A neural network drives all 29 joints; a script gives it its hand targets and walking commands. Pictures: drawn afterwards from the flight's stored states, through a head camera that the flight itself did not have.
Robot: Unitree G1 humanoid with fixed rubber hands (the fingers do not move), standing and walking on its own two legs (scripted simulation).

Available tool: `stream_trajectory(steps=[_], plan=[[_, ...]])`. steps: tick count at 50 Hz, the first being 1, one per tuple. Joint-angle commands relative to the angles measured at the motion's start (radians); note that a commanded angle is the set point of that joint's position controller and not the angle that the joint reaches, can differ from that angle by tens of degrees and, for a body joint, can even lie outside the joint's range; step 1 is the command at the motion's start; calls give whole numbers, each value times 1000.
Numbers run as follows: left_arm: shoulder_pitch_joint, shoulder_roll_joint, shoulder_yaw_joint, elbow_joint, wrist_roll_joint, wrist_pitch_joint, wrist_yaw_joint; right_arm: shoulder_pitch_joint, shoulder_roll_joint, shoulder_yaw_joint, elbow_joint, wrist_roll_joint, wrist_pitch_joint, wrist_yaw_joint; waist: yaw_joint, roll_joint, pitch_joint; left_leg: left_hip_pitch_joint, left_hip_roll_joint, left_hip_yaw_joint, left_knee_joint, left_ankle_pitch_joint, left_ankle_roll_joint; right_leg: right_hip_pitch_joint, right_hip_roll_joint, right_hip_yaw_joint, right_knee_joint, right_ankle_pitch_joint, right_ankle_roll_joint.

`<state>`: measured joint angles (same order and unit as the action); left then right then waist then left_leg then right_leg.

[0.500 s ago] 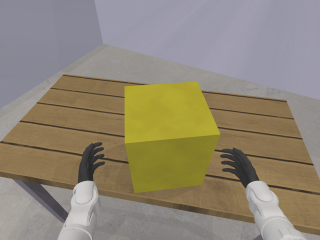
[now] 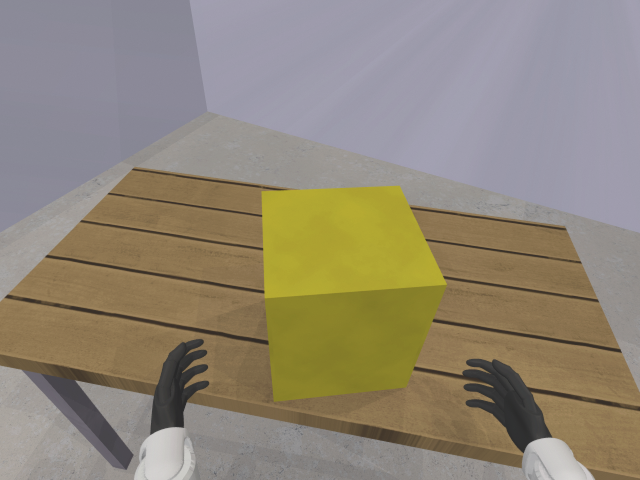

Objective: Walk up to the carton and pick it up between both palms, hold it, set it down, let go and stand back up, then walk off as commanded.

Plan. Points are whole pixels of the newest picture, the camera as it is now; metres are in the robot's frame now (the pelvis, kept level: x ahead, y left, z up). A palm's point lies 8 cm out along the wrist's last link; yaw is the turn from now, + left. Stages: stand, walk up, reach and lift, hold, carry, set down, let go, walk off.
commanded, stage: set down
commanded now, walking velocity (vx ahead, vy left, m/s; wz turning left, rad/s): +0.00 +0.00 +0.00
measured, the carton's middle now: (336, 293) +0.41 +0.04 +0.01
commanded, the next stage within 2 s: let go in 1.88 s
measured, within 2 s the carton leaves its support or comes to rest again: neither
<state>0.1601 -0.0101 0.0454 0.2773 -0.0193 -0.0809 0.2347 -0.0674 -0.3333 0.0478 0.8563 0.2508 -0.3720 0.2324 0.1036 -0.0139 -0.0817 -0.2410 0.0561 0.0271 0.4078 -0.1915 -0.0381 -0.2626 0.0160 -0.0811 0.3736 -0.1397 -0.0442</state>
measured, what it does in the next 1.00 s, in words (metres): stands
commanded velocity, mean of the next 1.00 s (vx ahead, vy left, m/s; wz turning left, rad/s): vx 0.00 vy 0.00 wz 0.00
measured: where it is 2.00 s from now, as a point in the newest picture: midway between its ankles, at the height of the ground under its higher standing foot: outside the picture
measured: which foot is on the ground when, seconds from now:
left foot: down 0.00-1.00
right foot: down 0.00-1.00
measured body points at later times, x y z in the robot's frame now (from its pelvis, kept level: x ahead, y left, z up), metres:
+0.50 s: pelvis +0.00 +0.00 +0.00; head -0.02 +0.00 +0.45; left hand +0.20 +0.22 +0.00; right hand +0.24 -0.23 -0.01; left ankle +0.01 +0.14 -0.74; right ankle +0.04 -0.09 -0.74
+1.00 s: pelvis +0.03 +0.01 +0.00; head +0.03 +0.02 +0.45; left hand +0.19 +0.24 -0.03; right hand +0.24 -0.23 -0.03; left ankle +0.01 +0.14 -0.74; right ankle +0.04 -0.09 -0.74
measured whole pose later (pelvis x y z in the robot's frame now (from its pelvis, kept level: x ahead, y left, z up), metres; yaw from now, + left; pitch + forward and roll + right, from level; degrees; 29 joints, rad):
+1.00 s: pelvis +0.03 +0.01 +0.00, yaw +0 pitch +1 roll -1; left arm 0.35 0.07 0.04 0.16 -0.02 0.00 0.16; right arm 0.23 -0.33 0.01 0.53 0.25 -0.26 0.19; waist 0.10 -0.02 -0.02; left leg -0.19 0.06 0.03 0.39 -0.23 -0.04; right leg -0.20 0.02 -0.08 0.35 -0.17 -0.04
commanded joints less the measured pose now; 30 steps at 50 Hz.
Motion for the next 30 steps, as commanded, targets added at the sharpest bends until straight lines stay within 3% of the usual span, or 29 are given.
stream_trajectory(steps=[1,2,3,4,5,6,7,8,10,14,17,19,20,21,23,24,25,30], plan=[[-124,31,-131,-282,-7,-6,20,-27,-223,-76,-317,148,6,14,-79,-100,-76,19,-47,-36,-114,-3,40,148,16,98,-83,-159,-9],[-136,18,-153,-290,-21,-4,21,-37,-234,-90,-318,158,16,21,-89,-74,-69,23,-44,-38,-113,-33,38,137,7,108,-85,-190,-9],[-135,36,-130,-287,-9,3,20,-28,-225,-88,-359,158,23,17,-77,-91,-67,20,-46,-29,-119,-31,43,139,3,114,-88,-198,-4],[-105,30,-130,-274,-11,17,14,14,-216,-83,-363,144,30,13,-88,-107,-47,20,-49,-30,-121,-31,44,151,0,115,-96,-199,-4],[-122,19,-135,-263,-8,21,15,0,-229,-89,-362,155,39,18,-87,-90,-32,11,-47,-30,-116,-62,42,131,3,120,-90,-244,-7],[-73,31,-112,-254,-9,35,8,55,-218,-87,-380,143,55,9,-78,-112,-18,33,-48,-25,-131,-62,44,151,-7,127,-110,-247,-3],[-60,22,-125,-248,-11,52,3,62,-223,-95,-356,143,67,9,-93,-116,32,30,-47,-32,-146,-76,47,148,-10,122,-118,-252,-5],[-89,28,-122,-274,-2,57,5,47,-234,-104,-404,140,73,9,-86,-105,10,29,-42,-28,-139,-77,42,138,-6,122,-105,-261,-6],[-80,35,-104,-268,2,74,-6,67,-217,-103,-455,122,87,-2,-83,-135,9,24,-46,-31,-128,-89,47,157,-17,148,-113,-303,0],[-81,52,-80,-337,12,72,11,81,-206,-120,-530,113,100,-7,-63,-114,2,15,-42,-28,-115,-46,50,156,-15,155,-96,-298,-1],[-67,47,-103,-330,0,74,2,117,-189,-122,-542,86,122,-11,-90,-121,19,15,-43,-24,-119,-54,54,147,-17,154,-105,-296,-4],[-52,67,-84,-331,17,81,-8,143,-177,-127,-561,71,131,-23,-90,-125,16,17,-43,-29,-112,-52,57,160,-24,157,-102,-307,-3],[-57,69,-72,-346,10,75,-6,130,-177,-127,-583,77,127,-20,-74,-112,-25,23,-42,-23,-106,-38,56,160,-25,167,-99,-309,-2],[-34,73,-73,-305,21,84,-13,158,-159,-120,-553,63,137,-28,-84,-136,8,21,-47,-25,-109,-41,62,164,-27,166,-105,-299,4],[-35,70,-73,-329,18,86,-16,155,-162,-123,-558,64,142,-25,-80,-103,3,23,-41,-26,-114,-35,58,147,-21,156,-98,-290,-6],[-27,77,-69,-322,23,90,-21,176,-158,-120,-538,54,149,-27,-88,-123,-16,23,-40,-23,-110,-31,58,157,-19,155,-99,-274,-8],[-19,81,-62,-341,22,88,-21,185,-149,-113,-558,59,146,-32,-75,-107,-10,27,-44,-19,-115,-19,55,164,-25,159,-105,-262,-2],[23,103,-67,-297,27,103,-45,216,-128,-123,-505,20,160,-47,-92,-90,-5,37,-42,-22,-118,-2,53,164,-27,149,-108,-220,-2]])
